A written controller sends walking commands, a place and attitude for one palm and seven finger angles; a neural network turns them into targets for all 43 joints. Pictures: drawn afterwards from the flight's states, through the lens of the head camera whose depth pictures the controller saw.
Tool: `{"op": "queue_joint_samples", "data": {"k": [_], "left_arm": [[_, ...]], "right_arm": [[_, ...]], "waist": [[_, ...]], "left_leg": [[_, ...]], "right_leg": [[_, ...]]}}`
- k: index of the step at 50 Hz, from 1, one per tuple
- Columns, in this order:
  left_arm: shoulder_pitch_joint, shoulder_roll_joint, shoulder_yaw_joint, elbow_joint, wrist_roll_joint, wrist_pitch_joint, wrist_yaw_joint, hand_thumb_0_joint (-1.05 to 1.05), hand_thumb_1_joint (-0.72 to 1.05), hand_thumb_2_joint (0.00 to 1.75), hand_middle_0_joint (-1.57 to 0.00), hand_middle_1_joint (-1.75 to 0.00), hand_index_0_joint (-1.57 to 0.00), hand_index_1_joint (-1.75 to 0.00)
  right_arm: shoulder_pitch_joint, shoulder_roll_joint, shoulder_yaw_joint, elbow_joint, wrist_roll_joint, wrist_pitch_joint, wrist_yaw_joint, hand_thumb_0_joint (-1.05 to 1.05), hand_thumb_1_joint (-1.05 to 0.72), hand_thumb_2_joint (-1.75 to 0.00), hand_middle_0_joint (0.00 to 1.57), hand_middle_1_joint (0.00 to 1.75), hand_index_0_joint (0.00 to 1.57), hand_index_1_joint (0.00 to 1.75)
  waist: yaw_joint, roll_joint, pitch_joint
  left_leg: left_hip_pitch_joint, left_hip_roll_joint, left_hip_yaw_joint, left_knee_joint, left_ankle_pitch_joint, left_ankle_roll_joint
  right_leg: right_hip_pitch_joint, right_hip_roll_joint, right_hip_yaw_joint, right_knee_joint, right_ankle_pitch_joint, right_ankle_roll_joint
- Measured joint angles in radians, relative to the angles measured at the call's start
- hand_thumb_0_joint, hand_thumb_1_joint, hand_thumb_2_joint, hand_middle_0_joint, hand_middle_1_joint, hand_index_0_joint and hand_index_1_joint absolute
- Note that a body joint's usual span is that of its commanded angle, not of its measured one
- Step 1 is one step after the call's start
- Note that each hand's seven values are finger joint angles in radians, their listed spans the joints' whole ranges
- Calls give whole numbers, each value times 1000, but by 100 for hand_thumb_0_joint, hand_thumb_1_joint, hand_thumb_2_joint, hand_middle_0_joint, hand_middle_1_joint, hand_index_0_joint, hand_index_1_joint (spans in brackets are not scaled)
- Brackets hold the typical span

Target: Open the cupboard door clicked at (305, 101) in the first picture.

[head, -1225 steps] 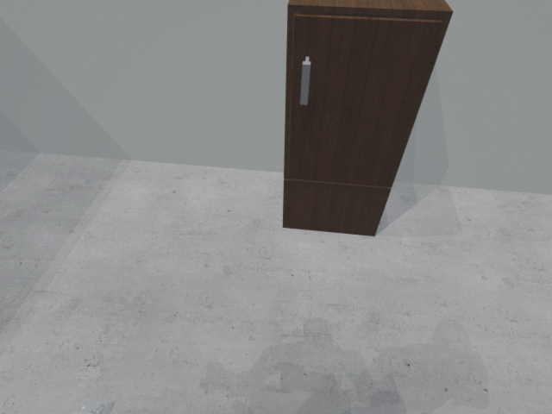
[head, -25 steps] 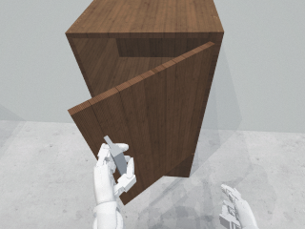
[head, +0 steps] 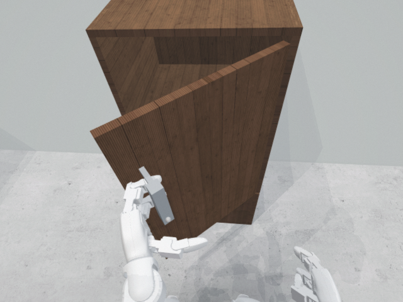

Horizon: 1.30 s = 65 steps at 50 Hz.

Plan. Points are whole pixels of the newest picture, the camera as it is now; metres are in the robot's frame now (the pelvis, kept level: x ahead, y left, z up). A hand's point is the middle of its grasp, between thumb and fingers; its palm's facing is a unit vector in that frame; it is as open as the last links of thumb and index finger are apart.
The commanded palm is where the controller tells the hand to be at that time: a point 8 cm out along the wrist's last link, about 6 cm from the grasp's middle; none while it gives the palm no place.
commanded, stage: open thumb and fingers to let go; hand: left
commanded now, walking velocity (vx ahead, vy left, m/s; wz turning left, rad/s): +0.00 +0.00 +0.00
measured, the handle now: (155, 195) +0.31 +0.10 +0.06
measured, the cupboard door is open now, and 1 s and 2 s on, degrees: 41 44 44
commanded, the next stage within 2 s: slide the hand sideways off the handle in 0.22 s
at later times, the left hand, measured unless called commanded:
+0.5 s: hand (165, 238) +0.23 +0.07 +0.06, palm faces -0.15 -0.99 -0.02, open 16.2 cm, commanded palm +0.21 +0.10 +0.06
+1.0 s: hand (147, 257) +0.19 +0.10 +0.07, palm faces -0.10 -0.99 +0.04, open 16.2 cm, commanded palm +0.16 +0.14 +0.06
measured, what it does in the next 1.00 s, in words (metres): shifts its weight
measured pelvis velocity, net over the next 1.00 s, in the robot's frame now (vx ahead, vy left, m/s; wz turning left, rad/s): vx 0.00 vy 0.06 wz -0.05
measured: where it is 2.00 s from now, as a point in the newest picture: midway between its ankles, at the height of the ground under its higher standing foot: outside the picture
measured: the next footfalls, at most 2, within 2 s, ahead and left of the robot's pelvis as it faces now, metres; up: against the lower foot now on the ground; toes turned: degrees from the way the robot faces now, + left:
none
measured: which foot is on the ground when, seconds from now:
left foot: down 0.00-1.00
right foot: down 0.00-1.00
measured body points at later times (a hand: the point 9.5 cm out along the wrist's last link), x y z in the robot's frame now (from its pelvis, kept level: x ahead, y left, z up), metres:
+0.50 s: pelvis +0.00 +0.05 +0.00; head +0.04 +0.03 +0.44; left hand +0.23 +0.13 +0.06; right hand +0.18 -0.17 -0.08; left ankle +0.01 +0.16 -0.68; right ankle +0.02 -0.04 -0.68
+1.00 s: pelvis +0.00 +0.06 -0.01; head +0.04 +0.05 +0.44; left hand +0.19 +0.15 +0.07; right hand +0.18 -0.16 -0.07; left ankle +0.01 +0.16 -0.68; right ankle +0.02 -0.04 -0.68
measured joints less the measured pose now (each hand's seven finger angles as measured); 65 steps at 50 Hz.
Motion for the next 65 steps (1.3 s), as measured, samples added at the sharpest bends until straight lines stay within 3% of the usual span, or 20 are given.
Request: {"op": "queue_joint_samples", "data": {"k": [14, 17, 19, 24, 27, 30, 36, 42, 56, 65], "left_arm": [[-43, 24, -72, 25, 28, 41, 25, -2, -50, 31, -24, -56, -26, -58], [-50, 27, -79, 25, 23, 55, 26, -2, -50, 31, -27, -50, -27, -55], [-35, 31, -76, 8, 32, 53, -30, -2, -50, 31, -27, -47, -25, -53], [15, 96, -97, -42, 4, -8, -297, -2, -50, 31, -18, -38, -15, -43], [42, 104, -126, -72, -29, -24, -363, -2, -50, 30, -15, -35, -13, -38], [59, 83, -145, -100, -32, -19, -356, -2, -50, 30, -13, -33, -13, -35], [67, 96, -155, -134, 32, 0, -300, -2, -50, 30, -15, -32, -15, -32], [163, 100, -146, -205, 15, 23, -308, -2, -50, 30, -16, -31, -17, -32], [341, 133, -85, -330, 8, -47, -380, -2, -49, 31, -15, -31, -16, -31], [395, 169, 0, -376, -63, -38, -464, -2, -48, 32, -16, -31, -18, -32]], "right_arm": [[-5, 20, 15, -22, 0, -1, 14, 1, -91, -90, 20, 30, 20, 30], [-7, 24, 19, -25, 1, -2, 23, 1, -91, -90, 20, 30, 20, 30], [-4, 21, 24, -34, 9, -6, 34, 1, -91, -90, 20, 30, 20, 30], [27, -4, 16, -74, 29, -12, 36, 1, -91, -90, 20, 30, 20, 30], [35, -13, 14, -93, 41, -15, 28, 1, -91, -90, 20, 30, 20, 30], [40, -9, 15, -111, 45, -11, 23, 1, -91, -90, 20, 30, 20, 30], [51, 10, 21, -141, 44, 12, 42, 2, -91, -90, 20, 30, 20, 30], [68, 17, 32, -168, 49, 39, 46, 2, -91, -90, 20, 30, 20, 30], [51, -8, 21, -210, 39, 28, 36, 1, -91, -90, 20, 30, 20, 30], [62, -1, 20, -205, 51, 35, 8, 2, -91, -90, 20, 30, 20, 30]], "waist": [[-11, 0, -6], [-9, 3, -9], [-10, 2, -1], [7, 13, 22], [6, 21, 37], [3, 15, 41], [-5, 3, 23], [-1, 1, 10], [17, -7, 5], [20, -1, -6]], "left_leg": [[10, -3, 21, 21, -15, 17], [12, -4, 27, 29, -21, 24], [12, -9, 29, 35, -23, 30], [-3, -21, 33, 62, -31, 46], [-11, -24, 40, 77, -37, 56], [-22, -26, 53, 86, -40, 63], [-41, -25, 71, 105, -52, 69], [-8, -18, 77, 90, -57, 71], [-66, -15, 57, 147, -79, 57], [-81, -6, 53, 156, -87, 44]], "right_leg": [[18, -3, 22, -9, 7, 34], [21, -3, 28, -6, 5, 40], [22, -9, 30, 1, 3, 45], [11, -21, 33, 22, -3, 60], [4, -24, 40, 33, -5, 69], [-10, -26, 52, 43, -5, 77], [-37, -24, 69, 66, -13, 83], [-7, -17, 77, 49, -13, 84], [-59, -15, 55, 104, -40, 71], [-78, -6, 51, 119, -49, 59]]}}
